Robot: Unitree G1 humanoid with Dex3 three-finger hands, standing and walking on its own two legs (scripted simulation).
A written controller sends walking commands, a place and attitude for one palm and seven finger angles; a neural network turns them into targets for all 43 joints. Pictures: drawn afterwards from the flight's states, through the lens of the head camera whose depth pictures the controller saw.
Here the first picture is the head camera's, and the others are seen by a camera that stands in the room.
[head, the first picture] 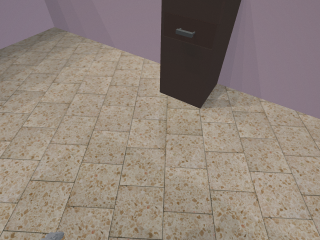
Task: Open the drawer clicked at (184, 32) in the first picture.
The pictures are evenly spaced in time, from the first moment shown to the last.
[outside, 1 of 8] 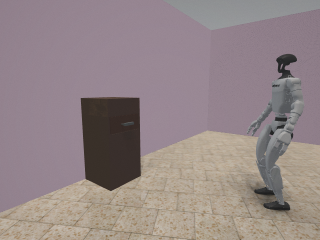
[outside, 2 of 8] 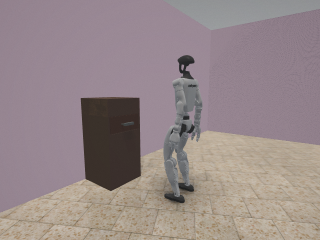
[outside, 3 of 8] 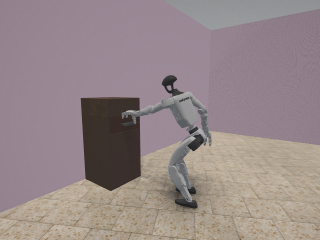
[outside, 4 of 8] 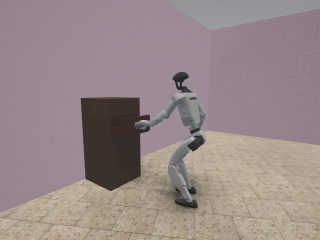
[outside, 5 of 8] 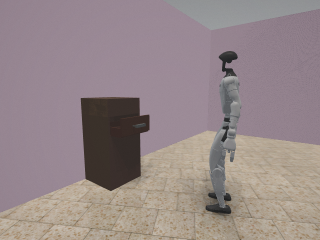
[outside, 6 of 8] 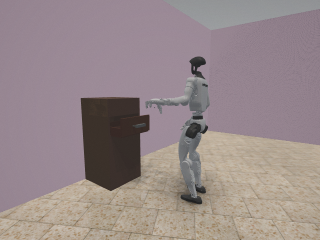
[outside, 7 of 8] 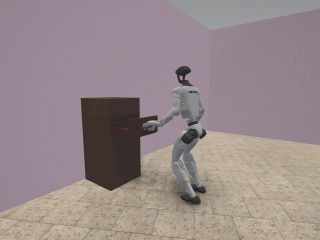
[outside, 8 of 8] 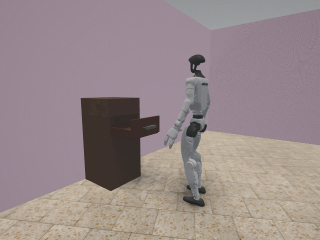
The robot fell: no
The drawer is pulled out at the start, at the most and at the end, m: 0.00 0.30 0.30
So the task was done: yes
